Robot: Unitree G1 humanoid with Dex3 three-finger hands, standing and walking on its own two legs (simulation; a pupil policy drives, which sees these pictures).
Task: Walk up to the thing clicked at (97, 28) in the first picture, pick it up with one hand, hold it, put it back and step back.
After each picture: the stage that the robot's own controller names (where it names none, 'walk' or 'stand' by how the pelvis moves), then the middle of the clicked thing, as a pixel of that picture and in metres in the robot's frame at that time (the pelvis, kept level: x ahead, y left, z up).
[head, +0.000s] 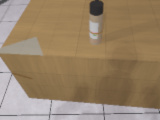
stand; (95, 24) +0.74 -0.04 -0.04
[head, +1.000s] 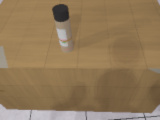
walk; (64, 30) +0.64 +0.16 -0.01
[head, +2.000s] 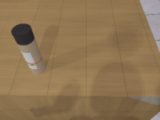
stand; (31, 52) +0.48 +0.26 -0.01
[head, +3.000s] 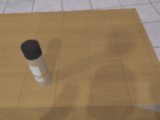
stand; (38, 65) +0.46 +0.23 -0.04
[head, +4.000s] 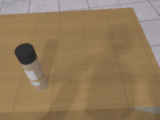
stand; (33, 69) +0.44 +0.25 -0.05
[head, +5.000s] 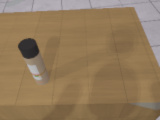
stand; (36, 64) +0.47 +0.25 -0.05
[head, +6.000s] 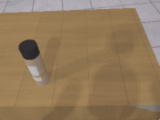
stand; (36, 65) +0.46 +0.25 -0.05
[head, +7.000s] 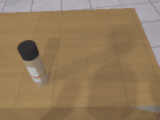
rise first; (35, 66) +0.46 +0.24 -0.05
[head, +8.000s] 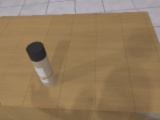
rise first; (43, 67) +0.46 +0.24 -0.04
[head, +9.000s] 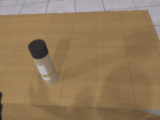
go down; (45, 64) +0.47 +0.24 -0.04
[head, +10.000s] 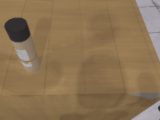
go down; (25, 49) +0.49 +0.22 -0.01
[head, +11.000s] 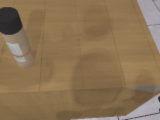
go down; (18, 42) +0.49 +0.22 +0.02
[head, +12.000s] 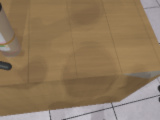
close in; out of the picture +0.50 +0.23 +0.06
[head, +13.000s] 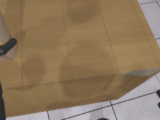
close; out of the picture +0.49 +0.23 +0.07
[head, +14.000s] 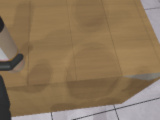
lift; (1, 45) +0.44 +0.23 +0.06
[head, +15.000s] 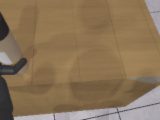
lift; (6, 49) +0.42 +0.22 +0.06
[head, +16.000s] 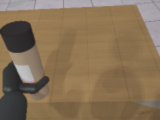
lift; (29, 66) +0.32 +0.18 +0.15
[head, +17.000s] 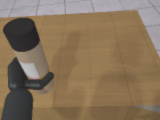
hold; (34, 62) +0.33 +0.17 +0.17
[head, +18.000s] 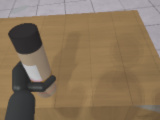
hold; (37, 65) +0.33 +0.17 +0.14
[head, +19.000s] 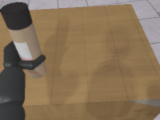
crouch; (27, 45) +0.41 +0.19 +0.14
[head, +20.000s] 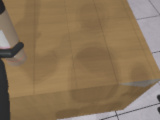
lower; (3, 33) +0.48 +0.22 +0.09
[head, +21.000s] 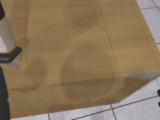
lower; (0, 36) +0.47 +0.22 +0.06
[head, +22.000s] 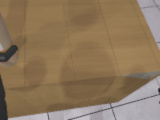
lower; out of the picture +0.47 +0.23 +0.06
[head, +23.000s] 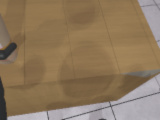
lower; out of the picture +0.48 +0.23 +0.06
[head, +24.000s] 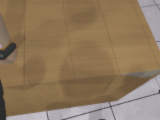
lower; out of the picture +0.48 +0.23 +0.06
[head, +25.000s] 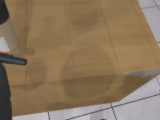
withdraw; (3, 36) +0.47 +0.21 +0.07
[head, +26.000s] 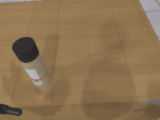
sink last; (35, 67) +0.41 +0.20 +0.01
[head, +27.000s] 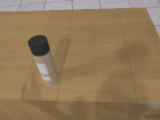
stand; (45, 63) +0.45 +0.21 +0.01
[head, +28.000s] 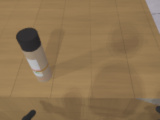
stand; (37, 58) +0.44 +0.22 +0.02
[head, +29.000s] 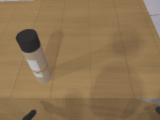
stand; (36, 59) +0.44 +0.22 +0.02
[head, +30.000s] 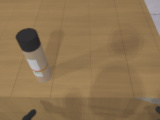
stand; (36, 58) +0.44 +0.22 +0.02
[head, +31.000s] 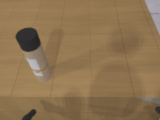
stand; (36, 58) +0.44 +0.22 +0.02
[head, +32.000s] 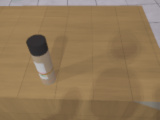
stand; (43, 62) +0.45 +0.21 -0.02
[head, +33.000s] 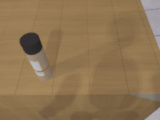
walk; (38, 59) +0.46 +0.22 -0.04
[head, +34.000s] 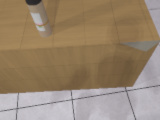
walk; (39, 14) +0.68 +0.25 -0.02
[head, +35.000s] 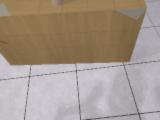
walk; out of the picture +1.02 +0.25 -0.03
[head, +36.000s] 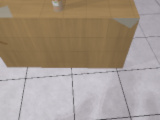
stand; out of the picture +1.07 +0.22 -0.04
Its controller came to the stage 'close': yes
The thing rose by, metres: 0.21
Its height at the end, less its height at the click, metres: +0.00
